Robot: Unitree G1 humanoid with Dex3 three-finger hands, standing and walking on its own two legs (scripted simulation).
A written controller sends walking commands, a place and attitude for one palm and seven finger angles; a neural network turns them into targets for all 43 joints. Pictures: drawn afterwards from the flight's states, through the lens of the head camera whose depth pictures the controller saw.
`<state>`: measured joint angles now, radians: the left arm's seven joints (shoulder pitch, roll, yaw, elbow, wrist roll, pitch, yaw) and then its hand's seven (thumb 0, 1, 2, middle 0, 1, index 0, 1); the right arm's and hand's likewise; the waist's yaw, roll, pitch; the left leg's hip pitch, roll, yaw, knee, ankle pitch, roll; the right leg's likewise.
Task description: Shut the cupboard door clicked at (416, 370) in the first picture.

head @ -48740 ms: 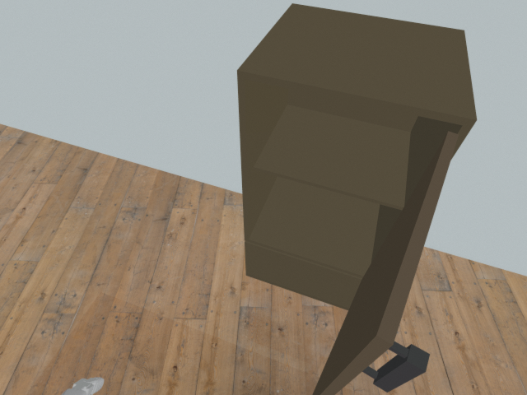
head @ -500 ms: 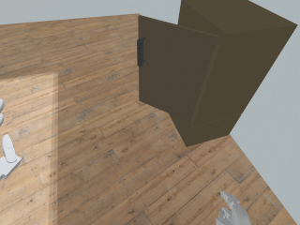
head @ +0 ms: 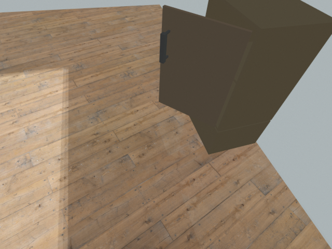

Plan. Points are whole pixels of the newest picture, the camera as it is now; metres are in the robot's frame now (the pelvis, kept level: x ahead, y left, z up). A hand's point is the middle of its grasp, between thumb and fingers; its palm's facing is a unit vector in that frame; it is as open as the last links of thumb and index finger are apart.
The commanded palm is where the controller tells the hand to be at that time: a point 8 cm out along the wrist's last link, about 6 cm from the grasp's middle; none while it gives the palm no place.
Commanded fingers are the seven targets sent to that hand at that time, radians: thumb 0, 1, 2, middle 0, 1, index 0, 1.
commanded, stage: let the arm hang, fingers relaxed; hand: left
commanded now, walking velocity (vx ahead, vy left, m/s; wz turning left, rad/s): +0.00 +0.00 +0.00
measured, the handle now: (165, 46) +1.00 +0.05 -0.05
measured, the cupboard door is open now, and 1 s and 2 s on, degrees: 43 43 43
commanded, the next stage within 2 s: look to check the result in 0.76 s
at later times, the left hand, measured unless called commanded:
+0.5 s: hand out of the picture -0.03 +0.18 -0.17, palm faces +0.02 -0.98 -0.19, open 7.4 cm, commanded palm none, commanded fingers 0.00 0.90 0.90 -0.20 -0.30 -0.20 -0.30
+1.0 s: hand out of the picture -0.02 +0.18 -0.17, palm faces +0.00 -0.98 -0.20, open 7.4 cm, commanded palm none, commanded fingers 0.00 0.90 0.90 -0.20 -0.30 -0.20 -0.30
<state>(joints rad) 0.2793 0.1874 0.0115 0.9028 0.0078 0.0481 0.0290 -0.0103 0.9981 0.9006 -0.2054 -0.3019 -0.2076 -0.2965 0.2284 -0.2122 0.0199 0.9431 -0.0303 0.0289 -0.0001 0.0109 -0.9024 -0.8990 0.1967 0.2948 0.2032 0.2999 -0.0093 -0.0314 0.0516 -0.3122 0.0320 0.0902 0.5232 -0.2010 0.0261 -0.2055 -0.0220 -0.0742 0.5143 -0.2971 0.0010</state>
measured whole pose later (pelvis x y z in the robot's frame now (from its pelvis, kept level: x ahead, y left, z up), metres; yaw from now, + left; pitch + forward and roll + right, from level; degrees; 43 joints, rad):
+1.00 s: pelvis -0.01 +0.00 +0.01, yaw -1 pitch -2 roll +0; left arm 0.30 0.16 0.02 1.14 0.01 0.00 0.03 0.01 0.91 0.90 -0.20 -0.30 -0.20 -0.30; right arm 0.30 -0.16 -0.02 1.13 -0.02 0.01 -0.03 0.01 -0.90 -0.90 0.20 0.29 0.20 0.30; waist -0.01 0.01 0.04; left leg -0.24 0.04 0.11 0.41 -0.14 0.02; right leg -0.15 -0.01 -0.05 0.42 -0.23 0.00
